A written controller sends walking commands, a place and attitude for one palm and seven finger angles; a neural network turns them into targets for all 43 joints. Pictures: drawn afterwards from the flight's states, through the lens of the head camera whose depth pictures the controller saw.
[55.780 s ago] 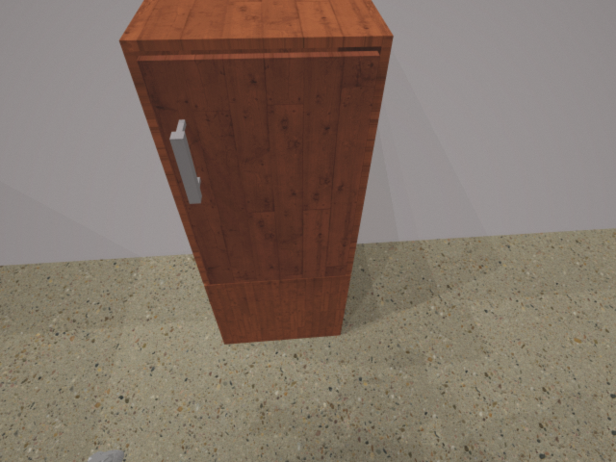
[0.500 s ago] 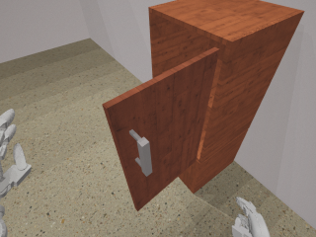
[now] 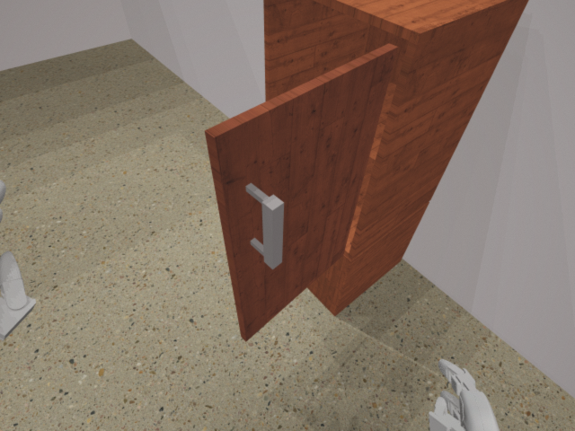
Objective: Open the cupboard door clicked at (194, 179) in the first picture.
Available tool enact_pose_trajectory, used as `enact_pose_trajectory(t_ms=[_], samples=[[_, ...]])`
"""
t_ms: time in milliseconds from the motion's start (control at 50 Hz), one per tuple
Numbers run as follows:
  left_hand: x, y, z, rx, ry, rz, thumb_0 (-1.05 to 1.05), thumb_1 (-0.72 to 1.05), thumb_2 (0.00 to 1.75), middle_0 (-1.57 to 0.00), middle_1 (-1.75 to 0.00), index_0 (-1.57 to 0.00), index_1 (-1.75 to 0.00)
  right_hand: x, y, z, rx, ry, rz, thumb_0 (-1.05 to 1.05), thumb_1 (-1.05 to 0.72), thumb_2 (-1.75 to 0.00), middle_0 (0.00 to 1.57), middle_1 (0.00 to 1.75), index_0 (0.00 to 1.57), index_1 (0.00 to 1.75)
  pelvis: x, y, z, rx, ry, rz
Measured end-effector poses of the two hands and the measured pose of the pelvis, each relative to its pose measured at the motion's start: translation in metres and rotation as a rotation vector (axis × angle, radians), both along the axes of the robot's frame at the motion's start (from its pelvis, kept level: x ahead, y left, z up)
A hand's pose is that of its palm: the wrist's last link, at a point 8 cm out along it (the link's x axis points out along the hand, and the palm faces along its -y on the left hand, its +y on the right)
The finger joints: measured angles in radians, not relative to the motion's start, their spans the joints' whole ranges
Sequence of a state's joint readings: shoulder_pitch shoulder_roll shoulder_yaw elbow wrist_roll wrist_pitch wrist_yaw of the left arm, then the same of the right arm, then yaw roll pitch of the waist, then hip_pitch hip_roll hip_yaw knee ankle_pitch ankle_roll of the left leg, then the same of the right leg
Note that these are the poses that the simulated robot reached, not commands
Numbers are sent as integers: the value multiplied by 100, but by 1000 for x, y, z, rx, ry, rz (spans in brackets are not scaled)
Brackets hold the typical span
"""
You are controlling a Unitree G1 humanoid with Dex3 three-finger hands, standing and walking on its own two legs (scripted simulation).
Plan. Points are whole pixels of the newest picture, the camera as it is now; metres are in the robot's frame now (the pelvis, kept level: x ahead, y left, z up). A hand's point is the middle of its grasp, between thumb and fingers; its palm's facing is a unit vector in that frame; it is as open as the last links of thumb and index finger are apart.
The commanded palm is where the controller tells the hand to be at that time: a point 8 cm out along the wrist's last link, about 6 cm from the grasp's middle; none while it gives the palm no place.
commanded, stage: step back with the hand held close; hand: left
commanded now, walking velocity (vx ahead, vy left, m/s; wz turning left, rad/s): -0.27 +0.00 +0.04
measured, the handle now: (263, 227) +0.38 +0.07 +0.07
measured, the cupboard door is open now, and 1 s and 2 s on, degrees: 95 95 95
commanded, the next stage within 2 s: stop stepping back and stand still in 0.50 s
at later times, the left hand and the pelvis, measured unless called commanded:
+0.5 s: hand out of the picture +0.11 +0.27 +0.19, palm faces +0.48 -0.78 -0.40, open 7.4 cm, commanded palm +0.05 +0.30 +0.19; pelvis -0.10 +0.00 +0.00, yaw -1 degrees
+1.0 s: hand out of the picture +0.01 +0.22 +0.18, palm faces +0.30 -0.80 -0.51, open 7.4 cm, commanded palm -0.03 +0.27 +0.19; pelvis -0.20 -0.02 +0.01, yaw -5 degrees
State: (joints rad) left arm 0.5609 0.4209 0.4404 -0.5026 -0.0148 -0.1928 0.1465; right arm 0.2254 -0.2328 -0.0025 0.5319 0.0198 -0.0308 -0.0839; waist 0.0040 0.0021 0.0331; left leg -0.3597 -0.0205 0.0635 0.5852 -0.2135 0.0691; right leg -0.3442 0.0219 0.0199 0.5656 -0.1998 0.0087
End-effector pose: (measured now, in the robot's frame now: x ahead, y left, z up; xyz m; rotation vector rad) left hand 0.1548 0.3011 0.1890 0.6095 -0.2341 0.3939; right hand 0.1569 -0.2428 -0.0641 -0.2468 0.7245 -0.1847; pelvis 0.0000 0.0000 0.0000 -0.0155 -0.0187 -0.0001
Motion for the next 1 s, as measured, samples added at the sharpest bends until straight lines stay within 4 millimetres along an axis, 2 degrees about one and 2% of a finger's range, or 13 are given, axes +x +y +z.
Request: enact_pose_trajectory(t_ms=[180,260,340,440,540,600,660,740,840,900,1000], samples=[[-37,-3,-5,-46,-96,35,1,89,90,-22,-30,-21,-30,-33,13,-18,23,19,59,2,-91,-90,20,30,20,30,-32,-2,-10,-4,-15,24],[-47,-3,-3,-49,-130,-21,1,89,90,-22,-30,-21,-30,-53,13,-17,-3,45,49,2,-91,-90,20,30,20,30,-48,3,-11,-8,-14,32],[-60,7,5,11,-123,-38,1,89,90,-22,-30,-21,-30,-71,14,-13,-21,32,26,2,-91,-90,20,30,20,30,-64,7,-10,-54,-11,40],[-82,15,15,-4,-134,-6,1,89,90,-22,-30,-21,-30,-91,22,-6,15,28,27,2,-91,-90,20,30,20,30,-81,4,0,-63,19,4],[-99,-1,10,-82,-115,-24,1,89,90,-21,-30,-21,-30,-104,26,-2,43,-1,71,2,-91,-90,20,30,20,30,-108,-4,4,-56,74,-18],[-109,-19,5,-42,-122,-87,1,89,90,-21,-30,-21,-30,-112,20,-9,55,-29,90,1,-91,-90,20,30,20,30,-134,-12,-7,1,96,-73],[-114,-30,9,-28,-111,-148,1,89,90,-21,-30,-21,-30,-131,12,-10,43,5,62,1,-91,-90,20,30,20,30,-144,-11,-3,-10,65,-90],[-117,-28,7,-32,-95,-181,1,89,90,-22,-30,-21,-30,-160,-3,-3,9,-14,-33,2,-91,-90,20,30,20,30,-146,-7,-5,-13,39,-107],[-121,-26,5,-65,-68,-168,1,89,90,-22,-30,-21,-30,-203,-16,8,-7,-40,-96,2,-91,-90,20,30,20,30,-172,-10,3,11,-2,-101],[-140,-31,8,-38,-28,-163,1,89,90,-22,-30,-21,-30,-228,-21,10,1,-34,-114,2,-91,-90,20,30,20,30,-184,-14,8,9,-2,-89],[-180,-37,9,3,8,-151,1,89,90,-22,-30,-21,-30,-263,-31,-5,1,74,-113,1,-91,-90,20,30,20,30,-200,-17,9,31,10,-93]])
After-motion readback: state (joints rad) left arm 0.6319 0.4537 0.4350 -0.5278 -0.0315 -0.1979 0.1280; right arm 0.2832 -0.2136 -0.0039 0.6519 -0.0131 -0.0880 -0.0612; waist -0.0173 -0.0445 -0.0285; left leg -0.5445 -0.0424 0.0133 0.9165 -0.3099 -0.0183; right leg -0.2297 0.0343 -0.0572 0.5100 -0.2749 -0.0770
